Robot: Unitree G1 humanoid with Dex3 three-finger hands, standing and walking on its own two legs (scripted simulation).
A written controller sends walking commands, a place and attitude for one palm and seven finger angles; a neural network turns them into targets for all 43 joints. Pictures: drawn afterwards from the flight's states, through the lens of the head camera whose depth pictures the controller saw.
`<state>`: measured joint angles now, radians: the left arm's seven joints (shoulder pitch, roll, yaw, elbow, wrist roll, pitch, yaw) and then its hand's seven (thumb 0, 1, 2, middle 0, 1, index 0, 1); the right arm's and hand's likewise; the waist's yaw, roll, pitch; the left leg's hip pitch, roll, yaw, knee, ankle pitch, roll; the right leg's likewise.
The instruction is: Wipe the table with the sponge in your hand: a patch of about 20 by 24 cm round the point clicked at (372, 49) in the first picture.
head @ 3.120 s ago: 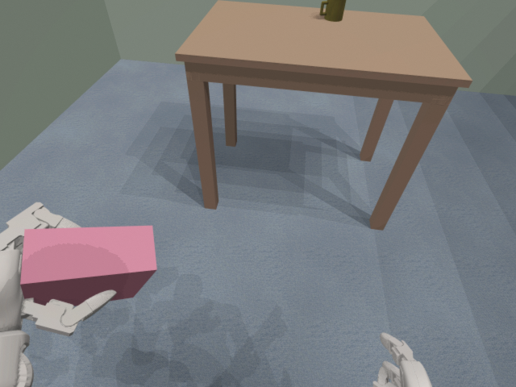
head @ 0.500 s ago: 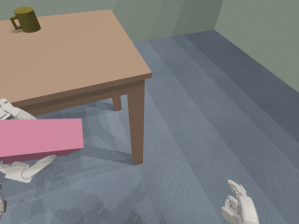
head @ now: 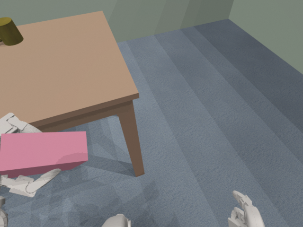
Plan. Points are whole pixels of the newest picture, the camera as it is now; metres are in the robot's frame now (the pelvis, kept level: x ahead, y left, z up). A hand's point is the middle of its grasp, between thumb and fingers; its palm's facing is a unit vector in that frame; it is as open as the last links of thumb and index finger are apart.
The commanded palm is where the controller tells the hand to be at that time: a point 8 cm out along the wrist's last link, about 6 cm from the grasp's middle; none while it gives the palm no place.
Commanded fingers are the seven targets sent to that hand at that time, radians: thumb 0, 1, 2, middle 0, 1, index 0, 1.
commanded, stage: take the last steps up to it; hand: left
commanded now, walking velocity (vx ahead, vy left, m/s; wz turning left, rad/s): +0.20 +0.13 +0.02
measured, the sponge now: (55, 154) +0.23 +0.19 +0.15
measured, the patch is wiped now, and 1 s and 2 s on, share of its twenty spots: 0.00 0.00 0.00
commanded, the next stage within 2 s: come to a stop and stand still in 0.28 s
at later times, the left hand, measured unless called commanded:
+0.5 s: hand (44, 118) +0.30 +0.24 +0.17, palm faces +0.43 -0.78 -0.46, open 9.7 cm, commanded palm +0.25 +0.28 +0.17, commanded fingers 0.00 0.10 1.30 -1.20 -1.60 -1.20 -1.60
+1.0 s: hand (44, 124) +0.29 +0.24 +0.16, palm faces +0.37 -0.81 -0.44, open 9.7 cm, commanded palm +0.24 +0.28 +0.17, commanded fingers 0.00 0.10 1.30 -1.20 -1.60 -1.20 -1.60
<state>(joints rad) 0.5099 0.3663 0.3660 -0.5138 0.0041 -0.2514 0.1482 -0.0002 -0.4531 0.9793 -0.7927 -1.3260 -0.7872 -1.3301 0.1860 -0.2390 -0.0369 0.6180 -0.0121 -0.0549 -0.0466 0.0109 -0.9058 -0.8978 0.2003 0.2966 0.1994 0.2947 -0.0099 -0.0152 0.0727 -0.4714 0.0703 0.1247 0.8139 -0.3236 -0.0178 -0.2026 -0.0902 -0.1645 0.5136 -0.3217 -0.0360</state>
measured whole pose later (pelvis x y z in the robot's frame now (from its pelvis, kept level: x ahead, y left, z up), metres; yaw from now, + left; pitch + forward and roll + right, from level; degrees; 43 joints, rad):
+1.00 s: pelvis +0.07 +0.00 -0.01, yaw -1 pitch -1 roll +0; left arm 0.48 0.37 0.34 -0.53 -0.01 -0.17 0.15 0.00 -0.45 0.98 -0.79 -1.33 -0.79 -1.33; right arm 0.19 -0.15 0.04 0.56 -0.01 -0.08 -0.03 0.01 -0.90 -0.90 0.20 0.30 0.20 0.30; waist 0.02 0.01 0.06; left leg -0.29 0.09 0.10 0.54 -0.22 -0.03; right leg -0.23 0.02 -0.11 0.52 -0.26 -0.02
